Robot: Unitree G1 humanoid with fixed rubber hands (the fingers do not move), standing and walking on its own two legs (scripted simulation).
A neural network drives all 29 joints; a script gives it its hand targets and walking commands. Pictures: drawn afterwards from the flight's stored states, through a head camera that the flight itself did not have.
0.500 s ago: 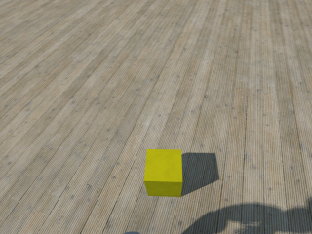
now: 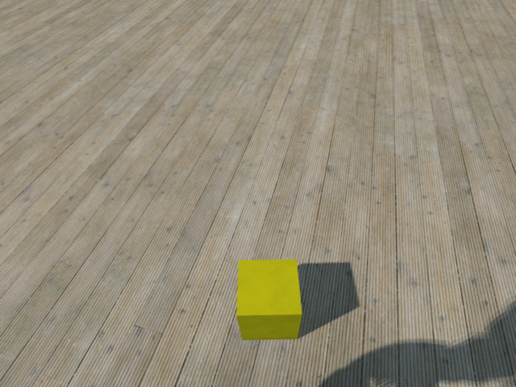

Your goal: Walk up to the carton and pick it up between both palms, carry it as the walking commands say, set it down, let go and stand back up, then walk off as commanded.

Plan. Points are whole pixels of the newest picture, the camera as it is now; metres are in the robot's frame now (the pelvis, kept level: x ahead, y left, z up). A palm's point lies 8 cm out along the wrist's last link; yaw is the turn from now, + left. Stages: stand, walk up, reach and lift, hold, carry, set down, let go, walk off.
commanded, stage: walk up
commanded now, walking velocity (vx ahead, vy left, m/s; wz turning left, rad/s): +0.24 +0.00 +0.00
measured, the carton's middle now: (268, 300) +0.52 +0.01 -0.65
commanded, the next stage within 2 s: stand in 0.88 s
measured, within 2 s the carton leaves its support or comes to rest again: neither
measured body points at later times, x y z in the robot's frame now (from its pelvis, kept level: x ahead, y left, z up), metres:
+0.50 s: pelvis +0.09 +0.02 +0.00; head +0.12 +0.05 +0.45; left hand +0.17 +0.26 -0.16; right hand +0.03 -0.20 -0.14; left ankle +0.04 +0.13 -0.74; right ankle +0.15 -0.13 -0.70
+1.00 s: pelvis +0.14 +0.00 +0.00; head +0.15 +0.00 +0.45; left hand +0.16 +0.22 -0.16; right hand +0.11 -0.22 -0.16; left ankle +0.06 +0.13 -0.74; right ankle +0.18 -0.10 -0.74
